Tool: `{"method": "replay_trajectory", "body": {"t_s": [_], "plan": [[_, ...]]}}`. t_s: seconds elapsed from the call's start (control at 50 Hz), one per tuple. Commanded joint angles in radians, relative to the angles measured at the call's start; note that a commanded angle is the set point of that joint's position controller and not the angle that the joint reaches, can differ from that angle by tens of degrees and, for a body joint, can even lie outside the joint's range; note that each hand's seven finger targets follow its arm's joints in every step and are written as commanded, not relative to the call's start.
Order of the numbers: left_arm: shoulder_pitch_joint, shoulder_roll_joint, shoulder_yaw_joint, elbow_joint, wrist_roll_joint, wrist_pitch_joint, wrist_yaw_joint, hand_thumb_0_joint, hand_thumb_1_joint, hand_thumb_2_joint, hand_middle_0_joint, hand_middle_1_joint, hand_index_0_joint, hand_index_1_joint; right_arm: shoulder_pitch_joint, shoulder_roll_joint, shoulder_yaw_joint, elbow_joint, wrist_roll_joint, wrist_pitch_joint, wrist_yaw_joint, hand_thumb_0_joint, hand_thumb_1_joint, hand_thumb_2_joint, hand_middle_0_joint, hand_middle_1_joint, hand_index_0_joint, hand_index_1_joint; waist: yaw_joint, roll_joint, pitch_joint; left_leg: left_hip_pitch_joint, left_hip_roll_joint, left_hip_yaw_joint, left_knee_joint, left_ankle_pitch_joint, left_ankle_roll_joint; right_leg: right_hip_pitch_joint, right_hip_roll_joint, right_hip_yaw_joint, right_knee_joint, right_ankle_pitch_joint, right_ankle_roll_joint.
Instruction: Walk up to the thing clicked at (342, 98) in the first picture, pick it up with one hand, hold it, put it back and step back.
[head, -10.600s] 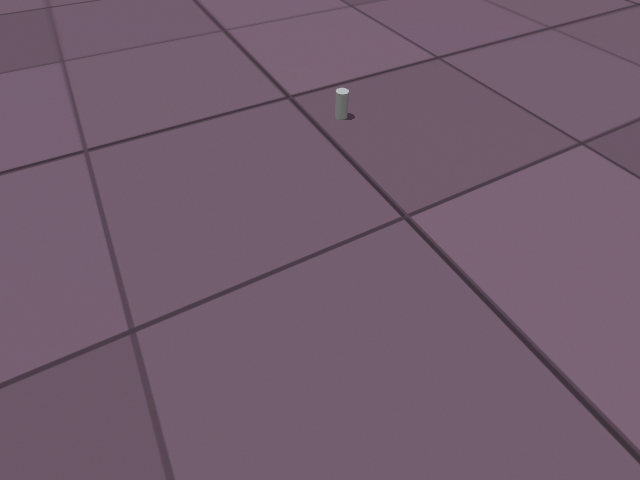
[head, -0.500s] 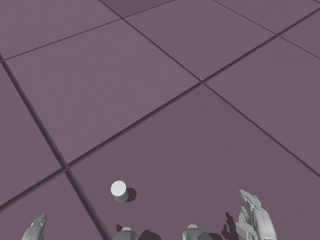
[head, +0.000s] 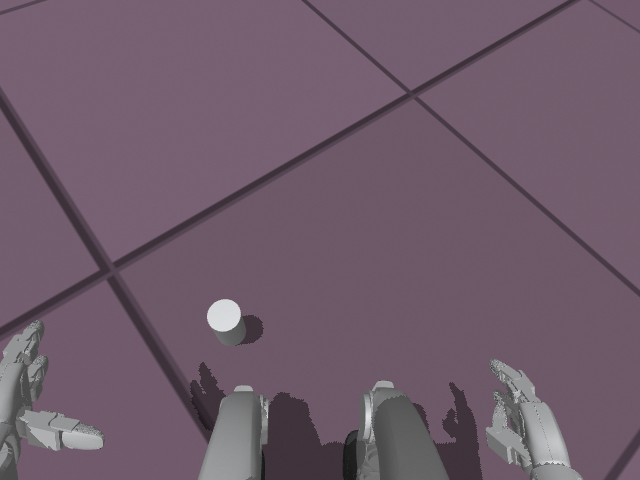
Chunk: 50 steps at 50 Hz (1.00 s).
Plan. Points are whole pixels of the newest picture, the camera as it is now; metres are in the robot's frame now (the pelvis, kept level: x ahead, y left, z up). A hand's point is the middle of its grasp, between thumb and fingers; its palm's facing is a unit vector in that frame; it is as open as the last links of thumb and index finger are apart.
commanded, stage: go down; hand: left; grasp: from the side
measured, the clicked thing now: (228, 324) +0.44 +0.19 -0.53
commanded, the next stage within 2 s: approach in 1.60 s
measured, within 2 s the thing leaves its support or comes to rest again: neither
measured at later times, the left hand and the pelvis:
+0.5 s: hand (73, 342) +0.31 +0.36 -0.17, palm faces +0.16 -0.97 -0.16, open 17.3 cm; pelvis -0.03 +0.00 -0.12, yaw -1 degrees
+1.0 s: hand (76, 328) +0.34 +0.37 -0.20, palm faces +0.14 -0.98 -0.10, open 17.4 cm; pelvis -0.05 +0.00 -0.19, yaw -3 degrees
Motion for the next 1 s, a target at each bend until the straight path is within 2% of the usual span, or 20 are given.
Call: {"method": "replay_trajectory", "body": {"t_s": [0.0, 0.04, 0.08, 0.1, 0.12, 0.14, 0.16, 0.22, 0.3, 0.34, 0.4, 0.44, 0.48, 0.52, 0.56, 0.64, 0.76, 0.8, 0.88, 0.98], "plan": [[-0.16, 0.315, 0.152, -0.109, -0.034, -0.155, -0.088, 0.0, -0.54, 0.059, -0.066, -0.086, -0.065, -0.085, 0.032, -0.196, -0.071, -0.096, 0.007, -0.027, -0.015, 0.0, -0.927, -0.905, 0.199, 0.3, 0.199, 0.3, 0.034, 0.199, -0.414, 0.171, -0.007, -0.044, -0.19, 0.103, 0.006, 0.086, 0.022, 0.048, -0.053, 0.063, -0.032], [-0.154, 0.307, 0.176, -0.01, -0.05, -0.165, -0.111, 0.0, -0.562, 0.061, -0.068, -0.082, -0.063, -0.084, 0.035, -0.203, -0.063, -0.081, 0.011, -0.013, -0.012, 0.0, -0.913, -0.902, 0.199, 0.3, 0.199, 0.3, 0.043, 0.169, -0.429, 0.123, -0.011, -0.043, -0.149, 0.13, 0.006, 0.064, 0.022, 0.043, -0.022, 0.081, -0.034], [-0.162, 0.345, 0.22, 0.048, -0.054, -0.181, -0.127, 0.0, -0.586, 0.054, -0.071, -0.086, -0.067, -0.087, 0.032, -0.213, -0.061, -0.08, 0.011, -0.003, -0.007, 0.0, -0.903, -0.9, 0.199, 0.3, 0.199, 0.3, 0.052, 0.145, -0.46, 0.084, -0.016, -0.037, -0.112, 0.166, 0.01, 0.068, 0.024, 0.039, 0.005, 0.108, -0.036], [-0.167, 0.375, 0.247, 0.039, -0.056, -0.19, -0.136, 0.0, -0.563, 0.052, -0.07, -0.078, -0.066, -0.078, 0.037, -0.211, -0.059, -0.077, 0.011, 0.002, -0.006, 0.0, -0.897, -0.898, 0.199, 0.3, 0.199, 0.3, 0.067, 0.14, -0.505, 0.066, -0.021, -0.027, -0.08, 0.236, 0.011, 0.091, 0.022, 0.041, 0.027, 0.159, -0.04], [-0.185, 0.394, 0.261, 0.042, -0.061, -0.198, -0.147, 0.0, -0.586, 0.051, -0.07, -0.077, -0.065, -0.078, 0.034, -0.207, -0.055, -0.071, 0.011, 0.011, -0.004, 0.0, -0.897, -0.899, 0.199, 0.3, 0.199, 0.3, 0.068, 0.133, -0.516, 0.045, -0.025, -0.015, -0.057, 0.256, 0.015, 0.1, 0.02, 0.046, 0.032, 0.173, -0.04], [-0.18, 0.361, 0.241, 0.096, -0.061, -0.201, -0.164, 0.0, -0.584, 0.062, -0.068, -0.084, -0.064, -0.085, 0.033, -0.214, -0.057, -0.068, 0.011, 0.015, -0.001, 0.0, -0.89, -0.897, 0.199, 0.3, 0.199, 0.3, 0.058, 0.118, -0.497, 0.043, -0.022, -0.025, -0.052, 0.256, 0.017, 0.061, 0.025, 0.031, 0.053, 0.172, -0.043], [-0.247, 0.392, 0.259, 0.043, -0.069, -0.219, -0.175, 0.0, -0.553, 0.064, -0.068, -0.086, -0.065, -0.085, 0.035, -0.214, -0.063, -0.066, 0.009, 0.016, -0.002, 0.0, -0.902, -0.9, 0.199, 0.3, 0.199, 0.3, 0.05, 0.112, -0.514, 0.003, -0.026, -0.01, -0.019, 0.246, 0.021, 0.07, 0.023, 0.047, 0.051, 0.165, -0.039], [-0.318, 0.465, 0.316, 0.071, -0.077, -0.267, -0.205, 0.0, -0.543, 0.056, -0.064, -0.068, -0.06, -0.069, 0.032, -0.213, -0.054, -0.045, 0.004, 0.019, -0.001, 0.0, -0.903, -0.9, 0.199, 0.3, 0.199, 0.3, 0.048, 0.105, -0.543, -0.061, -0.03, 0.006, 0.047, 0.28, 0.029, 0.069, 0.024, 0.057, 0.089, 0.195, -0.038], [-0.463, 0.454, 0.299, 0.136, -0.088, -0.336, -0.261, 0.0, -0.507, 0.064, -0.055, -0.079, -0.053, -0.076, 0.043, -0.226, -0.058, -0.004, -0.006, 0.016, 0.001, 0.0, -0.908, -0.902, 0.199, 0.3, 0.199, 0.3, 0.002, 0.11, -0.498, -0.131, -0.024, 0.002, 0.111, 0.186, 0.033, -0.059, 0.025, 0.057, 0.128, 0.112, -0.038], [-0.512, 0.496, 0.321, 0.147, -0.092, -0.363, -0.285, 0.0, -0.507, 0.054, -0.057, -0.076, -0.059, -0.07, 0.043, -0.238, -0.05, 0.005, -0.008, 0.016, 0.001, 0.0, -0.899, -0.9, 0.2, 0.3, 0.2, 0.3, 0.006, 0.159, -0.521, -0.106, -0.021, -0.017, 0.112, 0.17, 0.025, -0.13, 0.028, 0.04, 0.171, 0.095, -0.045], [-0.558, 0.528, 0.319, 0.177, -0.092, -0.381, -0.323, 0.0, -0.484, 0.049, -0.056, -0.07, -0.059, -0.063, 0.042, -0.253, -0.044, 0.009, -0.012, 0.024, 0.003, 0.0, -0.897, -0.899, 0.2, 0.3, 0.2, 0.3, 0.008, 0.203, -0.532, -0.093, -0.015, -0.034, 0.113, 0.099, 0.019, -0.196, 0.027, 0.027, 0.207, 0.042, -0.047], [-0.594, 0.585, 0.352, 0.171, -0.092, -0.387, -0.336, 0.0, -0.512, 0.027, -0.059, -0.051, -0.059, -0.046, 0.037, -0.255, -0.036, 0.006, -0.014, 0.025, 0.002, 0.0, -0.902, -0.901, 0.2, 0.3, 0.2, 0.3, 0.021, 0.206, -0.562, -0.12, -0.015, -0.031, 0.127, 0.07, 0.02, -0.191, 0.026, 0.026, 0.222, 0.022, -0.044], [-0.592, 0.628, 0.387, 0.181, -0.098, -0.386, -0.342, 0.0, -0.512, 0.03, -0.058, -0.047, -0.055, -0.045, 0.035, -0.257, -0.027, -0.002, -0.015, 0.028, 0.001, 0.0, -0.907, -0.902, 0.2, 0.299, 0.2, 0.299, 0.04, 0.195, -0.595, -0.153, -0.02, -0.018, 0.149, 0.077, 0.023, -0.16, 0.024, 0.034, 0.23, 0.023, -0.042], [-0.566, 0.626, 0.4, 0.223, -0.101, -0.378, -0.353, 0.0, -0.527, 0.035, -0.058, -0.054, -0.055, -0.052, 0.037, -0.266, -0.026, 0.008, -0.016, 0.032, 0.002, 0.0, -0.914, -0.904, 0.199, 0.299, 0.2, 0.299, 0.039, 0.185, -0.592, -0.177, -0.023, -0.013, 0.175, 0.105, 0.024, -0.166, 0.024, 0.029, 0.25, 0.039, -0.043], [-0.56, 0.609, 0.393, 0.244, -0.107, -0.37, -0.369, 0.0, -0.506, 0.042, -0.058, -0.057, -0.054, -0.054, 0.036, -0.274, -0.027, 0.018, -0.014, 0.036, 0.002, 0.0, -0.911, -0.903, 0.2, 0.299, 0.2, 0.299, 0.038, 0.197, -0.579, -0.177, -0.022, -0.013, 0.194, 0.137, 0.023, -0.215, 0.027, 0.017, 0.279, 0.067, -0.048], [-0.588, 0.645, 0.411, 0.248, -0.112, -0.365, -0.388, 0.0, -0.502, 0.022, -0.056, -0.034, -0.052, -0.033, 0.022, -0.283, -0.02, 0.016, -0.013, 0.037, 0.007, 0.0, -0.914, -0.904, 0.2, 0.299, 0.2, 0.299, 0.041, 0.219, -0.541, -0.212, -0.018, -0.026, 0.217, 0.131, 0.021, -0.272, 0.026, 0.002, 0.332, 0.068, -0.052], [-0.688, 0.656, 0.413, 0.269, -0.121, -0.392, -0.414, 0.0, -0.519, 0.027, -0.051, -0.038, -0.047, -0.037, 0.044, -0.289, -0.017, 0.034, -0.019, 0.031, 0.012, 0.0, -0.923, -0.907, 0.199, 0.299, 0.2, 0.299, -0.005, 0.183, -0.545, -0.278, -0.018, -0.028, 0.28, 0.077, 0.028, -0.31, 0.025, -0.005, 0.371, 0.028, -0.045], [-0.723, 0.662, 0.401, 0.265, -0.124, -0.399, -0.429, 0.0, -0.532, 0.027, -0.054, -0.041, -0.05, -0.04, 0.043, -0.293, -0.013, 0.047, -0.024, 0.031, 0.012, 0.0, -0.921, -0.907, 0.199, 0.3, 0.2, 0.3, -0.003, 0.205, -0.534, -0.287, -0.018, -0.024, 0.291, 0.055, 0.029, -0.33, 0.024, -0.001, 0.378, 0.013, -0.045], [-0.747, 0.725, 0.427, 0.27, -0.112, -0.393, -0.439, 0.0, -0.53, 0.025, -0.054, -0.037, -0.05, -0.037, 0.052, -0.308, -0.009, 0.051, -0.028, 0.033, 0.015, 0.0, -0.918, -0.906, 0.199, 0.3, 0.2, 0.299, 0.011, 0.244, -0.566, -0.27, -0.018, -0.027, 0.307, 0.075, 0.024, -0.357, 0.022, -0.009, 0.42, 0.028, -0.048], [-0.794, 0.755, 0.436, 0.264, -0.111, -0.384, -0.448, 0.0, -0.533, 0.036, -0.052, -0.039, -0.045, -0.042, 0.063, -0.314, -0.002, 0.063, -0.029, 0.04, 0.019, 0.0, -0.919, -0.907, 0.199, 0.3, 0.2, 0.3, 0.004, 0.28, -0.582, -0.27, -0.021, -0.034, 0.325, 0.071, 0.02, -0.401, 0.018, -0.017, 0.457, 0.025, -0.05]]}}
